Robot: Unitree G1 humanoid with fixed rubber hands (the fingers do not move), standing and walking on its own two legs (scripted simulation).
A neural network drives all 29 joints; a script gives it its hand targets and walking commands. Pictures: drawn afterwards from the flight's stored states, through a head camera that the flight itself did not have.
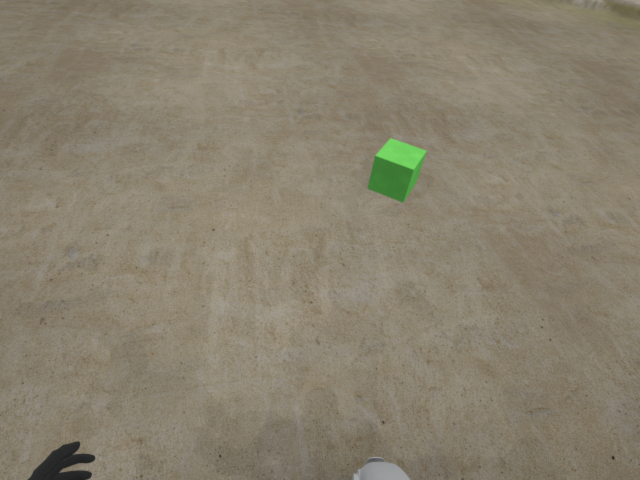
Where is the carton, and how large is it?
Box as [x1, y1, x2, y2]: [368, 138, 426, 201]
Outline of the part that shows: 390,138 375,155 368,188 400,201 403,201 416,181 426,151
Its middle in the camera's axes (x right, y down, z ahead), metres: +0.43 -0.40 +2.09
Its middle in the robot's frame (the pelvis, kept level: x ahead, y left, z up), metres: +1.74 -0.63 -0.68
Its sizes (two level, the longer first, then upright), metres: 0.221 0.210 0.209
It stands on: the floor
